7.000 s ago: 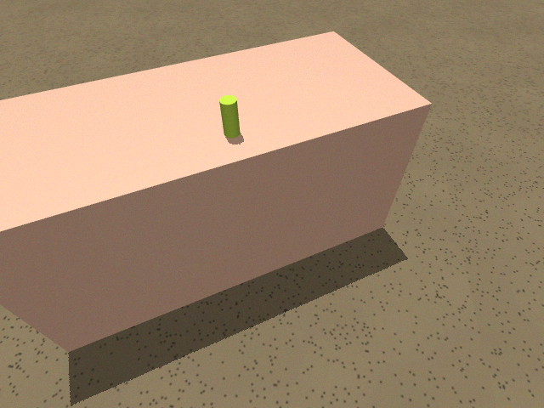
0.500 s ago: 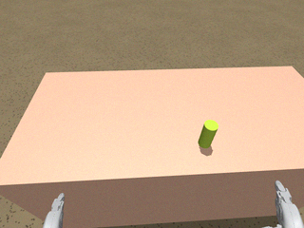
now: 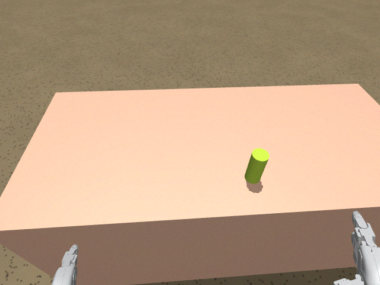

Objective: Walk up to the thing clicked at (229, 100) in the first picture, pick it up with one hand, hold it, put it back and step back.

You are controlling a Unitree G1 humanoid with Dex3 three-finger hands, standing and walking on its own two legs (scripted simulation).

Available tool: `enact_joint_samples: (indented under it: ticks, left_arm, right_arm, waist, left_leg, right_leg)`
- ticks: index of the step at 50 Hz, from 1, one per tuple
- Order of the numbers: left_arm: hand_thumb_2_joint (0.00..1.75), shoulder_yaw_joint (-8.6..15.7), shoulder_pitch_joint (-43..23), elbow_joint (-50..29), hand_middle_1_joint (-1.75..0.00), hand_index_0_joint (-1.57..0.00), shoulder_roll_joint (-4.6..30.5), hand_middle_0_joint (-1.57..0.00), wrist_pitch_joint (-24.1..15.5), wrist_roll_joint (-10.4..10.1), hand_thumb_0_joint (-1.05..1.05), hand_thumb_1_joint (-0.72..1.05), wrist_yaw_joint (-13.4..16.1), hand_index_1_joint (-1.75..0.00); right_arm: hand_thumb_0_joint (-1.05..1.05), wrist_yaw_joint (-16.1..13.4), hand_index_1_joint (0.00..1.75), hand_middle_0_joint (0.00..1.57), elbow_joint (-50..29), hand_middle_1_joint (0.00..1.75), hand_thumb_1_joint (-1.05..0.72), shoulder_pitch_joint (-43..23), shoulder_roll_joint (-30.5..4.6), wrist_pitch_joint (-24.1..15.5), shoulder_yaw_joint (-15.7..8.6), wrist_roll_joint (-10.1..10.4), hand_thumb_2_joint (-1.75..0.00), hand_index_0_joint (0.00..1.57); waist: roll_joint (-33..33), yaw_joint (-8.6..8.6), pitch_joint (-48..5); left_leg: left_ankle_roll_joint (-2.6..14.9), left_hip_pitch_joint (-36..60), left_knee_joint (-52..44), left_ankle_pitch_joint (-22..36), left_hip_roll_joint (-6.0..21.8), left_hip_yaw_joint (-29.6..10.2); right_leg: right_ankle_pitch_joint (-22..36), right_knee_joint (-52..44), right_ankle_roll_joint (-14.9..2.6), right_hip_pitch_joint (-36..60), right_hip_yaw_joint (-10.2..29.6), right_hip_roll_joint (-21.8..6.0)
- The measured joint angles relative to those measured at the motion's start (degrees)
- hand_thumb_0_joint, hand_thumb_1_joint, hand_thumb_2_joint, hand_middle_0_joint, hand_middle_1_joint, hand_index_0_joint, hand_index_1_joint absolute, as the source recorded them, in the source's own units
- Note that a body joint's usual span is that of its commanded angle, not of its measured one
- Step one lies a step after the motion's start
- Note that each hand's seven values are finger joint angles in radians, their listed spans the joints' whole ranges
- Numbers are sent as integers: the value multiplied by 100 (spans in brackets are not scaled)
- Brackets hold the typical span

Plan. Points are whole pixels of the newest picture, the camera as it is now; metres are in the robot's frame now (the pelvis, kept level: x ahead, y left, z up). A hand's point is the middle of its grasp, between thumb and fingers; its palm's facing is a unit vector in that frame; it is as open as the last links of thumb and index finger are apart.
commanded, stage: rise first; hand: right
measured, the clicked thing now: (256, 166) +0.46 -0.19 -0.07
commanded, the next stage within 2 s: go down in 0.26 s
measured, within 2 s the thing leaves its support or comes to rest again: neither
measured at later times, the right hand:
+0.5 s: hand (340, 266) +0.17 -0.26 +0.01, palm faces +0.31 +0.88 -0.35, open 17.4 cm
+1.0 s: hand (349, 201) +0.28 -0.31 +0.04, palm faces +0.20 +0.98 -0.08, open 17.7 cm
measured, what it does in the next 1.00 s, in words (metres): stands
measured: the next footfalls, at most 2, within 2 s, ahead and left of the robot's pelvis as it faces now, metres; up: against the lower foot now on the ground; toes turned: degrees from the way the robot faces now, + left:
none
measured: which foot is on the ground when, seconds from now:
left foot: down 0.00-1.00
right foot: down 0.00-1.00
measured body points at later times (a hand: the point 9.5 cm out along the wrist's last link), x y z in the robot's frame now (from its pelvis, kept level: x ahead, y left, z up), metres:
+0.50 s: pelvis -0.01 +0.00 +0.00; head -0.01 +0.01 +0.45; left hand +0.15 +0.27 -0.09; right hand +0.15 -0.30 +0.03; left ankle +0.03 +0.14 -0.74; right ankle -0.04 -0.13 -0.74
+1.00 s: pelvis -0.02 +0.00 -0.01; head +0.01 -0.01 +0.44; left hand +0.14 +0.27 -0.09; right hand +0.26 -0.36 +0.05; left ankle +0.03 +0.14 -0.74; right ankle -0.04 -0.13 -0.74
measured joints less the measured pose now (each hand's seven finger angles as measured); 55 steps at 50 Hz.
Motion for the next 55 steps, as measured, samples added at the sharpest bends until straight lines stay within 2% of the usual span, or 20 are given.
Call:
enact_joint_samples:
  ticks: [17, 24, 28, 31, 37, 47, 55]
  left_arm:
    - [7, 9, 19, 12, -5, -5, -9, -6, -136, -2, -1, -54, -13, -5]
    - [5, 59, -136, 362, -5, -6, -5, -6, -139, 92, -1, -52, -59, -5]
    - [4, 85, -222, 379, -5, -6, -1, -6, -135, 157, -2, -52, -64, -5]
    - [4, 92, -265, 292, -5, -6, 1, -6, -149, 157, -2, -52, -30, -5]
    - [4, -23, -392, 490, -5, -5, 53, -6, -222, 84, -1, -52, 107, -4]
    - [3, -417, -349, 432, -5, -6, -2, -6, -290, -27, -1, -52, 311, -4]
    - [3, -600, -254, 315, -5, -6, 72, -6, -401, -54, -1, -52, 425, -4]
  right_arm:
    - [-1, 47, 6, 5, -77, 6, 56, 23, -35, -267, -134, -5, -5, 6]
    - [-1, 78, 6, 5, -158, 6, 52, 95, 68, -431, -222, -37, -6, 6]
    - [-1, 149, 6, 5, -86, 6, 52, -13, 130, -605, -363, -24, -5, 6]
    - [-1, 276, 6, 5, 208, 5, 53, -323, 81, -708, -535, 70, -5, 6]
    - [-1, 848, 6, 4, 998, 5, 56, -1250, -242, -849, -916, 415, -4, 6]
    - [-1, 2236, 6, 4, 2732, 5, 59, -2780, -1031, -1006, -1473, 1114, -3, 5]
    - [-1, 2969, 6, 4, 3666, 5, 60, -3510, -1374, -1220, -1759, 1388, -4, 5]
  waist:
    - [-11, 16, 62]
    - [0, 15, 18]
    - [0, 59, -25]
    - [34, 88, -48]
    - [140, 136, -105]
    - [234, 337, -222]
    - [298, 415, -310]
  left_leg:
    - [20, -22, -10, 77, 9, 14]
    - [21, -150, 90, 45, 12, 29]
    - [17, -243, 192, 0, 22, 50]
    - [21, -297, 258, -29, 29, 75]
    - [32, -477, 382, -66, 29, 105]
    - [27, -982, 658, -127, 12, 43]
    - [-15, -1434, 976, -230, 13, -8]
  right_leg:
    - [99, -35, 14, -18, 16, 8]
    - [49, 107, 16, -172, 36, 9]
    - [1, 229, 14, -283, 61, 16]
    - [-20, 298, 18, -349, 89, 20]
    - [-62, 448, 29, -554, 125, 17]
    - [-196, 812, 25, -1070, 75, 5]
    - [-387, 1256, -19, -1560, 39, 10]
